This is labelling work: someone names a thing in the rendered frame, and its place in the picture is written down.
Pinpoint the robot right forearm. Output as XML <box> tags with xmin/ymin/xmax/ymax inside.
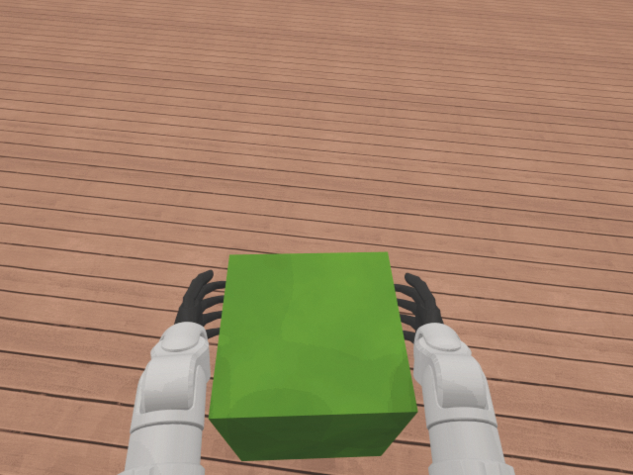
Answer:
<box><xmin>413</xmin><ymin>323</ymin><xmax>515</xmax><ymax>475</ymax></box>

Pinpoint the robot left hand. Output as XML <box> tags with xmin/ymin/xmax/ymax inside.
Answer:
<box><xmin>174</xmin><ymin>270</ymin><xmax>226</xmax><ymax>339</ymax></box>

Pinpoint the robot left forearm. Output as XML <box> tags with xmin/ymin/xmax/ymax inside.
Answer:
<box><xmin>118</xmin><ymin>322</ymin><xmax>211</xmax><ymax>475</ymax></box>

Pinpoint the robot right hand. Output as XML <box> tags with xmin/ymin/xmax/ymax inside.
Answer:
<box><xmin>394</xmin><ymin>273</ymin><xmax>444</xmax><ymax>343</ymax></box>

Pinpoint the carton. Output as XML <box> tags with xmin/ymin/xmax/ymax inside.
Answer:
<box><xmin>209</xmin><ymin>252</ymin><xmax>418</xmax><ymax>461</ymax></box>

